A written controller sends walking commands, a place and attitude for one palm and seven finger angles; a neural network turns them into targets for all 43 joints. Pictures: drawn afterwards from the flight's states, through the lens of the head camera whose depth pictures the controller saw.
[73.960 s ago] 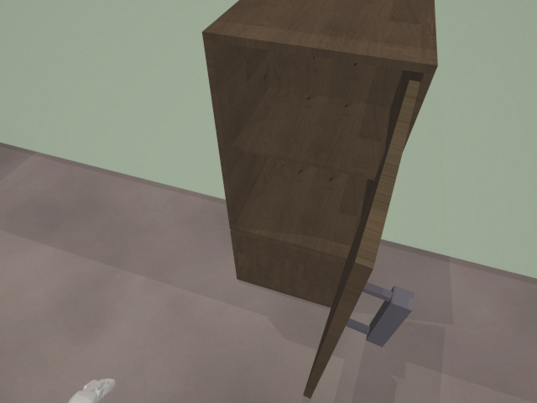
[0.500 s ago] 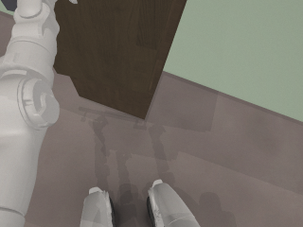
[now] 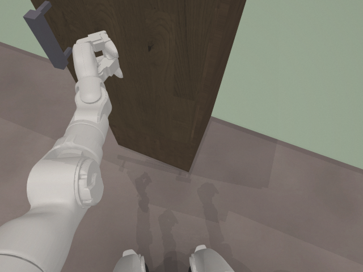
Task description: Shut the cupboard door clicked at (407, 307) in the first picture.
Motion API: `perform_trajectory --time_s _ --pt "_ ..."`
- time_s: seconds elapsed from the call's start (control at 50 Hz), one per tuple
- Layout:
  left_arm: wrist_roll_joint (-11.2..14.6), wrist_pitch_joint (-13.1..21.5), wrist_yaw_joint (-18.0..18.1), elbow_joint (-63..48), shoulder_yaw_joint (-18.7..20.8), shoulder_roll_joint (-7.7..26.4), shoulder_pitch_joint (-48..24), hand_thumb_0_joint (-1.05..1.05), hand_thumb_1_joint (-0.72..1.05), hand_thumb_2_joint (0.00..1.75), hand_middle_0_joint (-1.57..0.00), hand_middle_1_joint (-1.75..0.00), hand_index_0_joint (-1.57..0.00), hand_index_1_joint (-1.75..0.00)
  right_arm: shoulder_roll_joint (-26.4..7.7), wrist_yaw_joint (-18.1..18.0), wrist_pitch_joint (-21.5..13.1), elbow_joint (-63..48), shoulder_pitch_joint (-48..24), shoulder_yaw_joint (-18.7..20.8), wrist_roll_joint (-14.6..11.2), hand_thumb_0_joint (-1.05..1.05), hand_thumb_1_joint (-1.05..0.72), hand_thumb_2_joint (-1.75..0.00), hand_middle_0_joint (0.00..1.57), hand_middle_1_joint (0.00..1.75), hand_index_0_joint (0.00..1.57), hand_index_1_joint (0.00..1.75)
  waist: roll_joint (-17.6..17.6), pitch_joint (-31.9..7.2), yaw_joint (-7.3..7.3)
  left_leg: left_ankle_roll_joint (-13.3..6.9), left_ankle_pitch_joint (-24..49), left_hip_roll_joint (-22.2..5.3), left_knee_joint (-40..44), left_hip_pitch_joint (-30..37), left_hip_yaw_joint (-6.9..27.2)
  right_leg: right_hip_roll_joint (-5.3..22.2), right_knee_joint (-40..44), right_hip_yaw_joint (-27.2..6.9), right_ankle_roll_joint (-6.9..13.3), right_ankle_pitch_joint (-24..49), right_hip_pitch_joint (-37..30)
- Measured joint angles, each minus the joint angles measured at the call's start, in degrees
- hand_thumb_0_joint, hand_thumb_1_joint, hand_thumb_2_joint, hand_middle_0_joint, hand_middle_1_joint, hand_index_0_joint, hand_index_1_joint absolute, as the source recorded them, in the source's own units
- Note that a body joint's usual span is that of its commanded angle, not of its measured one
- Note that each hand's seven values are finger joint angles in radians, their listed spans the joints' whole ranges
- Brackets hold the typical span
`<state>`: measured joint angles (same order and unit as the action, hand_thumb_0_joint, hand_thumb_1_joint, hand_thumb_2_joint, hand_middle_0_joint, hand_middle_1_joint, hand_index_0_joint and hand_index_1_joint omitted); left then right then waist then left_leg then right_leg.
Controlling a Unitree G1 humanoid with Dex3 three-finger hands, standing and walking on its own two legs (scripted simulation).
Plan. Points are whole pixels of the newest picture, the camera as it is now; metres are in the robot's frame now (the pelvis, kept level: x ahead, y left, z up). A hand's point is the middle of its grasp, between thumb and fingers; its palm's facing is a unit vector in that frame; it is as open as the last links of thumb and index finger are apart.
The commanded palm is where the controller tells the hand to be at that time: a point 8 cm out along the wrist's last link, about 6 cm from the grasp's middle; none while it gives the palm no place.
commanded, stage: pull the fist back off the door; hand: left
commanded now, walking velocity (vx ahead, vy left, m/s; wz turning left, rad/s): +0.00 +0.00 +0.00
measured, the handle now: (53, 36) +0.65 +0.19 +0.10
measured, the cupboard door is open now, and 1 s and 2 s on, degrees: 7 7 7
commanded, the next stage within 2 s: draw the hand back to the body in 0.24 s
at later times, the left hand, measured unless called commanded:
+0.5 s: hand (113, 76) +0.50 +0.06 +0.12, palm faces +0.11 -0.99 +0.00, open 3.1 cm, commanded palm +0.44 +0.13 +0.12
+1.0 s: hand (37, 152) +0.33 +0.16 +0.16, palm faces +0.08 -0.98 -0.16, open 3.1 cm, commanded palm +0.29 +0.22 +0.18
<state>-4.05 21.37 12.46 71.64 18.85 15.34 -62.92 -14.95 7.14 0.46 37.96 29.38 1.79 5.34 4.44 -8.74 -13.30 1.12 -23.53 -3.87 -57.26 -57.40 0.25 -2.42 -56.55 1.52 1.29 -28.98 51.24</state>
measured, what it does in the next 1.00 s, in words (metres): rises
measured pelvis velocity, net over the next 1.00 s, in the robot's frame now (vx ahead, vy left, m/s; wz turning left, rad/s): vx -0.01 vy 0.01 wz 0.01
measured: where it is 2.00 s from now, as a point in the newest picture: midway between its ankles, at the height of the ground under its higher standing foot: outside the picture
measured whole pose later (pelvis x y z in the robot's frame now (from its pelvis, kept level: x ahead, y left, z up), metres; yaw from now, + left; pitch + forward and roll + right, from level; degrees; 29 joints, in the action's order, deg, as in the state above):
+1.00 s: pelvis -0.01 +0.01 +0.05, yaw +0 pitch +2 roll +0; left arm 5.3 8.9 1.4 17.8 4.4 12.0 -8.8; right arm -14.2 -3.4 1.8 32.0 12.5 0.5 -3.3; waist 3.3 -4.6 -1.9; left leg -0.1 -16.1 -1.4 -36.6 -23.0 -2.3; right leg -0.1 -37.3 -0.7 -0.1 -21.7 18.1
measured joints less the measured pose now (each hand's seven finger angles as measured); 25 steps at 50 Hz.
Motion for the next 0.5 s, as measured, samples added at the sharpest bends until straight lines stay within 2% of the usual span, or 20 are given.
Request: perform_trajectory --time_s 0.08,0.18,0.24,0.3,0.38,0.42,0.5 --pt "1.84 0.34 -0.95 -3.61 -1.94 -2.41 5.56 0.02 0.9 0.9 -1.3 -1.5 -1.29 -1.5 -0.39 -0.5 0.76 -0.93 -2.13 0.89 -0.74 0.0 -0.9 -0.89 0.2 0.3 0.2 0.3 -0.62 0.43 1.77 0.16 0.17 0.3 1.36 2.7 -0.04 0.27 0.98 0.0 0.15 -0.08 -2.57" --pt "4.23 2.66 -1.6 -9.31 -4.54 -5.79 11.24 0.02 0.9 0.9 -1.3 -1.5 -1.29 -1.5 -0.43 -1.34 0.51 -1.12 -5.47 1.49 -1.52 0.0 -0.91 -0.89 0.2 0.3 0.2 0.3 -1.15 0.97 3.96 0.31 0.32 0.7 2.14 4.98 0.14 0.63 1.41 0.22 0.24 -0.27 -4.85" --pt "4.05 3.84 -1.58 -10.04 -7.08 -6.76 11.89 0.02 0.9 0.9 -1.3 -1.5 -1.3 -1.5 -0.22 -1.77 0.25 -0.75 -7.57 1.58 -1.88 0.0 -0.91 -0.89 0.2 0.3 0.2 0.3 -1.18 0.86 4.74 0.38 0.26 1.01 1.86 5.42 0.47 0.9 1.0 0.57 0.26 -0.58 -5.43" --pt "3.28 3.32 -1.27 -7.67 -8.88 -7.06 9.51 0.02 0.9 0.9 -1.3 -1.5 -1.3 -1.5 0.17 -2.14 0.33 -0.26 -9.67 1.32 -2.12 0.0 -0.91 -0.89 0.2 0.3 0.2 0.3 -1.1 0.82 4.83 0.4 0.27 1.32 1.24 5.16 0.84 1.17 0.23 0.94 0.27 -0.86 -5.3" --pt "3.46 1.4 -0.65 -3.5 -7.63 -6.9 5.71 0.02 0.9 0.9 -1.3 -1.5 -1.3 -1.5 0.96 -2.63 0.73 -0.34 -11.3 0.36 -2.24 0.0 -0.91 -0.89 0.2 0.3 0.2 0.3 -1.17 0.67 3.95 0.36 0.68 1.44 1.13 4.64 0.65 1.32 -0.39 0.75 0.23 -0.68 -4.49" --pt "3.6 0.96 -0.7 -3.33 -5.68 -6.83 5.42 0.02 0.9 0.9 -1.3 -1.5 -1.3 -1.5 1.29 -2.74 0.92 -0.88 -11.01 0.05 -2.17 0.0 -0.91 -0.89 0.2 0.3 0.2 0.3 -1.07 0.5 3.67 0.34 0.93 1.33 1.4 4.63 0.23 1.25 -0.41 0.32 0.22 -0.42 -4.15" --pt "3.89 1.86 -2.01 -8.65 -1.71 -6.31 11.2 0.02 0.9 0.9 -1.3 -1.5 -1.3 -1.5 1.65 -3.08 2.04 -2.34 -8.55 -0.36 -2.35 0.0 -0.91 -0.89 0.2 0.3 0.2 0.3 -0.79 0.16 4.25 0.22 1.33 0.88 3.35 7.24 -1.58 0.94 0.7 -1.49 0.13 0.3 -5.59"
